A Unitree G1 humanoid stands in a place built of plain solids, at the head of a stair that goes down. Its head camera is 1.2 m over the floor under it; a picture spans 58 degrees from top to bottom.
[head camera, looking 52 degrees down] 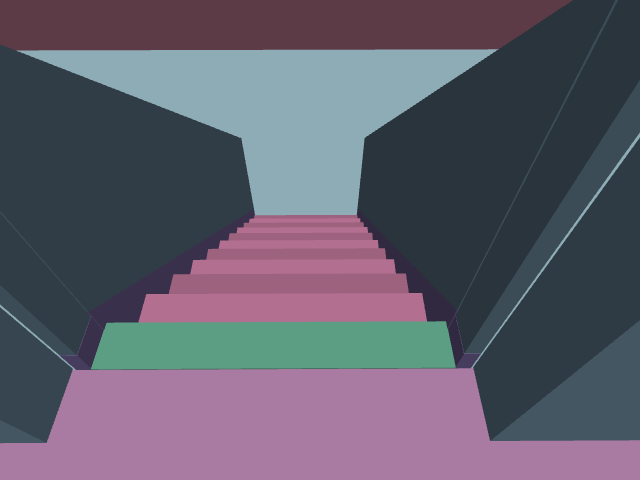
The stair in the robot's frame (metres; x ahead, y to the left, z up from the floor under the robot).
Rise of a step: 0.21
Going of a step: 0.23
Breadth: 1.04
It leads straight ahead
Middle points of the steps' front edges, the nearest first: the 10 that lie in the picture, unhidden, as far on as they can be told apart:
0.62 0.13 0.00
0.85 0.13 -0.21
1.07 0.13 -0.42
1.30 0.14 -0.62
1.53 0.14 -0.83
1.75 0.14 -1.04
1.98 0.14 -1.25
2.21 0.14 -1.46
2.44 0.14 -1.67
2.66 0.14 -1.88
